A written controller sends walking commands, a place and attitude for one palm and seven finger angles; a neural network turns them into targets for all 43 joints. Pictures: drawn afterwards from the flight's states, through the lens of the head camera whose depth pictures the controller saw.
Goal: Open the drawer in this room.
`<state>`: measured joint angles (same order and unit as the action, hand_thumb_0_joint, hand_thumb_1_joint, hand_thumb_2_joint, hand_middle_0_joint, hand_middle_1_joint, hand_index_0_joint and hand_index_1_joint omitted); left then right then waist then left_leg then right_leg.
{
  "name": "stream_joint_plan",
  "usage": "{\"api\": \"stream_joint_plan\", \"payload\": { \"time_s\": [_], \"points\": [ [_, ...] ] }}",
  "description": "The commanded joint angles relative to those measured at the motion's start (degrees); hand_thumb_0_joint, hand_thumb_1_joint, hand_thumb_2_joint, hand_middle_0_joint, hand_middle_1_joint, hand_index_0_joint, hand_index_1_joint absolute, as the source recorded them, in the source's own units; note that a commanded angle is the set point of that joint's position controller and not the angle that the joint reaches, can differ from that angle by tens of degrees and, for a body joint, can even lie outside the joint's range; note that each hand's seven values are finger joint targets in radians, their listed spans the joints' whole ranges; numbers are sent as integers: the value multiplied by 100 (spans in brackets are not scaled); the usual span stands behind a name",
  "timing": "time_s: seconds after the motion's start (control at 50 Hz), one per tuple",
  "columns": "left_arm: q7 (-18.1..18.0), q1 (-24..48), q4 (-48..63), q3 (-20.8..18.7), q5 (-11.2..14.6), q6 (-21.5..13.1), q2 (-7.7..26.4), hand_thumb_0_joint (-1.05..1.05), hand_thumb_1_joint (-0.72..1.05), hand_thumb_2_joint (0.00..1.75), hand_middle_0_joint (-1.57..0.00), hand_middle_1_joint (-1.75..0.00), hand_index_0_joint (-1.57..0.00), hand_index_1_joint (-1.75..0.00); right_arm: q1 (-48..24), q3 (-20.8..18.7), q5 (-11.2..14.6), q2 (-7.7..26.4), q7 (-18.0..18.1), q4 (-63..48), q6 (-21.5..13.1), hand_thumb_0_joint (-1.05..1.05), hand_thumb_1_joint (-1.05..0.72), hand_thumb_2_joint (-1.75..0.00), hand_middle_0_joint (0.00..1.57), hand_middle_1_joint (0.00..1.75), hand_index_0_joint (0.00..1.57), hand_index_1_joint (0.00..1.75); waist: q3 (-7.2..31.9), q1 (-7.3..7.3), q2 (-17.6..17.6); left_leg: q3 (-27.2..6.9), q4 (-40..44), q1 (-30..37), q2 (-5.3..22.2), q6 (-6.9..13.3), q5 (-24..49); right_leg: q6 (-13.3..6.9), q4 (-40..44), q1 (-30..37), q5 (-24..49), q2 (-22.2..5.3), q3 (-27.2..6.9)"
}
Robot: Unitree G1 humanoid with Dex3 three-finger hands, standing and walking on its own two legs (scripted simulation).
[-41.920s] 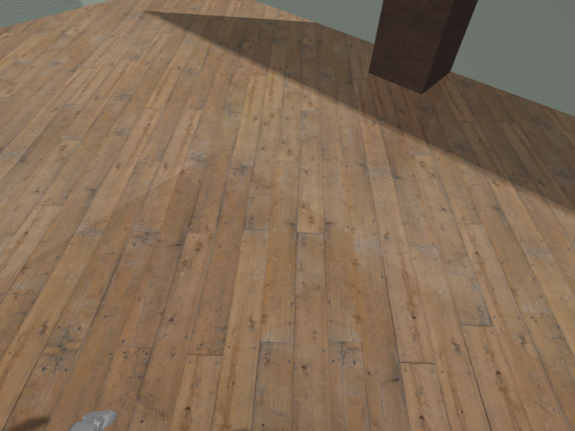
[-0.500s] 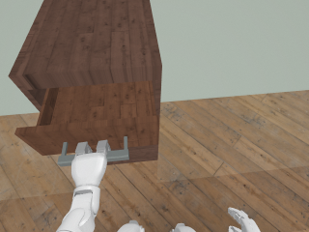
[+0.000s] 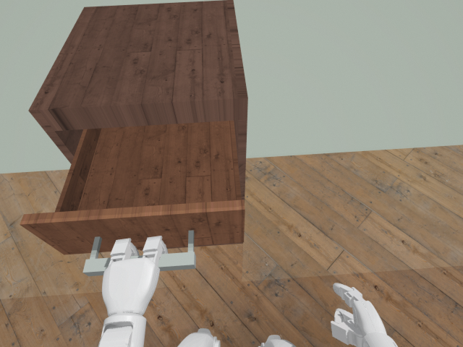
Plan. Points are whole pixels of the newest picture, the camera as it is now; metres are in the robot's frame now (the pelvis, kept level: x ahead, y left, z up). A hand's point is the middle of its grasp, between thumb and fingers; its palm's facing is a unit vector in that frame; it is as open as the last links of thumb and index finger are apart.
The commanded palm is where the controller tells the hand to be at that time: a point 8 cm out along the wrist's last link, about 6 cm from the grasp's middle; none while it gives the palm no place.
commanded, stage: pull the drawer open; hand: left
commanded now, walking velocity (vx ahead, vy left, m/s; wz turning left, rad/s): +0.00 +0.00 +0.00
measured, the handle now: (142, 251) +0.29 +0.19 -0.04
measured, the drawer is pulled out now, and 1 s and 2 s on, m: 0.22 0.30 0.30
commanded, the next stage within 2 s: open the thumb to release the handle in 0.96 s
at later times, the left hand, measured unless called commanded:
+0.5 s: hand (141, 314) +0.19 +0.17 -0.06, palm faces -0.07 -0.14 -0.99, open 6.1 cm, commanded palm +0.14 +0.17 -0.01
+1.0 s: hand (139, 339) +0.15 +0.17 -0.06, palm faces -0.09 -0.15 -0.98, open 6.2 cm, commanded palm +0.10 +0.17 -0.01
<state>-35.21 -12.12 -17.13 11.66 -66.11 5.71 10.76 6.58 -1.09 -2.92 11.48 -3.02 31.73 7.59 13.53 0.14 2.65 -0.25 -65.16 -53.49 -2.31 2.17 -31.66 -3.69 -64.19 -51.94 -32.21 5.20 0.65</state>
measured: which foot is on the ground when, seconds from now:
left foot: down 0.00-1.00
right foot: down 0.00-1.00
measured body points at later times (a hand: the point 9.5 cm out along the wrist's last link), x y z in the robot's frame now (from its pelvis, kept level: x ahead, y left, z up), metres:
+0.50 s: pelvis +0.00 -0.01 -0.01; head +0.06 -0.04 +0.43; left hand +0.19 +0.18 -0.01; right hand +0.20 -0.23 -0.12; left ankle -0.01 +0.10 -0.65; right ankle -0.02 -0.09 -0.65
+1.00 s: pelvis -0.01 -0.03 -0.03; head +0.07 -0.06 +0.42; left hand +0.15 +0.17 -0.01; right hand +0.22 -0.22 -0.13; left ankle -0.01 +0.10 -0.65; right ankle -0.02 -0.09 -0.65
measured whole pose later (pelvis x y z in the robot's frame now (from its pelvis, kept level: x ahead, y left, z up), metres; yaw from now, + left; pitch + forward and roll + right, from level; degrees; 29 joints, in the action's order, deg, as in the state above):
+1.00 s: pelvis -0.01 -0.03 -0.03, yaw +1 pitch +22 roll +2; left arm -33.0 -31.9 -0.8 6.8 -65.9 -5.2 12.9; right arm 6.1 0.4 -4.7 11.9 -3.9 26.9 4.6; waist 15.2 2.7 2.0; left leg -0.3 -71.4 -59.7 -2.6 0.1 -33.9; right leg -5.9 -72.9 -59.2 -35.7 4.9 1.4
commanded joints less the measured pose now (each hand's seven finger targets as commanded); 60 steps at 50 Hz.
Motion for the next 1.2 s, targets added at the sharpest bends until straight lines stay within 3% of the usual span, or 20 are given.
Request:
{"api": "stream_joint_plan", "payload": {
  "time_s": [0.0, 0.08, 0.26, 0.4, 0.48, 0.52, 0.56, 0.68, 0.8, 0.86, 0.88, 1.02, 1.04, 1.06, 1.08, 1.1, 1.18],
  "points": [
    [-337, -604, 1227, -246, 17, -61, 370, 0, 90, 90, -40, -135, -40, -135, -444, -208, -7, 608, 39, -896, -258, 0, -90, -90, 20, 30, 20, 30, 1502, 225, -123, -142, 569, 1388, 27, -29, 2522, -28, 712, 967, 3102, -212, -146],
    [-269, -929, 1289, -269, 38, -137, 407, 0, 90, 90, -40, -135, -40, -135, -489, -172, -12, 602, 22, -956, -266, 0, -90, -90, 20, 30, 20, 30, 1411, 234, -322, -146, 532, 1257, 15, -23, 2428, -21, 693, 960, 3099, -214, -185],
    [-222, -1403, 1607, -317, 30, -322, 454, 0, 90, 90, -40, -135, -40, -135, -535, -154, -45, 596, 8, -1082, -343, 0, -90, -90, 20, 30, 20, 30, 1381, 274, -243, -129, 434, 1094, -26, -15, 2240, -43, 630, 907, 3029, -225, -243],
    [-153, -1919, 1778, -352, 51, -484, 471, 0, 90, 90, -40, -135, -40, -135, -534, -128, -61, 569, -8, -1178, -403, 0, -90, -90, 20, 30, 20, 30, 1288, 300, -409, -101, 327, 863, -54, -4, 2025, -11, 582, 894, 3050, -264, -310],
    [-135, -2394, 1908, -541, 76, -629, 617, 0, 90, 90, -40, -135, -40, -135, -555, -83, -78, 550, -21, -1225, -461, 0, -90, -90, 20, 30, 20, 30, 1390, 404, -373, -88, 272, 787, -79, -22, 2052, -16, 494, 940, 3190, -271, -388],
    [-94, -2541, 1933, -502, 93, -669, 584, 0, 90, 90, -40, -135, -40, -135, -568, -72, -90, 550, -33, -1256, -468, 0, -90, -90, 20, 30, 20, 30, 1234, 375, -490, -87, 244, 650, -93, -22, 1931, 6, 512, 912, 3198, -295, -405],
    [-104, -2679, 2069, -610, 74, -751, 665, 0, 90, 90, -40, -135, -40, -135, -593, -55, -98, 539, -37, -1310, -494, 0, -90, -90, 20, 30, 20, 30, 1220, 411, -339, -94, 232, 644, -91, -17, 1964, -41, 480, 882, 3173, -277, -415],
    [-76, -2920, 2228, -719, 64, -927, 764, 0, 90, 90, -40, -135, -40, -135, -602, -39, -146, 529, -49, -1351, -540, 0, -90, -90, 20, 30, 20, 30, 1250, 409, -453, -86, 79, 502, -117, -33, 1734, 13, 431, 699, 3100, -338, -565],
    [-29, -3439, 2351, -739, 114, -1063, 725, 0, 90, 90, -40, -135, -40, -135, -606, -30, -153, 493, -60, -1429, -586, 0, -90, -90, 20, 30, 20, 30, 1247, 464, -474, -82, 22, 432, -125, -25, 1698, 11, 379, 670, 3011, -339, -500],
    [-18, -3168, 2416, -813, 103, -1090, 814, 0, 90, 90, -40, -135, -40, -135, -632, -8, -160, 482, -51, -1447, -580, 0, -90, -90, 20, 30, 20, 30, 1185, 415, -492, -84, -27, 302, -135, -5, 1533, 5, 382, 586, 2822, -352, -552],
    [-28, -3188, 2382, -879, 100, -1116, 852, 0, 90, 90, -40, -135, -40, -135, -602, -16, -177, 488, -49, -1437, -588, 0, -90, -90, 20, 30, 20, 30, 1304, 438, -616, -76, -102, 306, -143, -26, 1516, 44, 365, 543, 2871, -376, -649],
    [-30, -3385, 2440, -960, 161, -1157, 894, 0, 90, 90, -40, -135, -40, -135, -594, -21, -178, 475, -30, -1418, -581, 0, -90, -90, 20, 30, 20, 30, 1333, 463, -591, -64, -137, 231, -173, -48, 1566, 83, 379, 757, 3383, -441, -781],
    [-156, -1748, 2435, -1040, -9, -1080, 1139, 0, 90, 90, -40, -135, -40, -135, -567, -81, -202, 610, 17, -1212, -483, 0, -90, -90, 20, 30, 20, 30, 1122, 91, -657, -103, -288, 69, -116, -17, 1361, 114, 366, 329, 3063, -460, -787],
    [-234, -1657, 2457, -1141, -46, -1089, 1080, 0, 83, 87, -40, -134, -40, -134, -553, -82, -215, 549, 84, -1213, -514, 0, -90, -90, 20, 30, 20, 30, 1243, 198, -411, -57, -271, 31, -124, 15, 1344, 87, 322, 459, 2869, -413, -665],
    [-285, -1728, 2311, -1171, -72, -1060, 1154, 0, 76, 84, -39, -134, -39, -134, -524, -88, -229, 566, 94, -1199, -532, 0, -90, -90, 20, 30, 20, 30, 1403, 232, -480, -52, -307, 159, -136, -17, 1335, 97, 338, 345, 2749, -435, -724],
    [-287, -1977, 2089, -1102, -31, -1011, 987, 0, 69, 81, -38, -133, -38, -133, -511, -102, -195, 556, 113, -1192, -542, 0, -90, -90, 20, 30, 20, 30, 1300, 261, -374, -49, -224, 139, -133, -7, 1328, 81, 364, 451, 2667, -402, -575],
    [-214, -1910, 2101, -959, 158, -803, 942, 0, 41, 69, -36, -130, -36, -130, -498, -103, -143, 578, 155, -1194, -517, 0, -90, -90, 20, 30, 20, 30, 1528, 231, -647, -24, -144, 233, -134, 15, 1349, 142, 491, 725, 2798, -450, -591]
  ]
}}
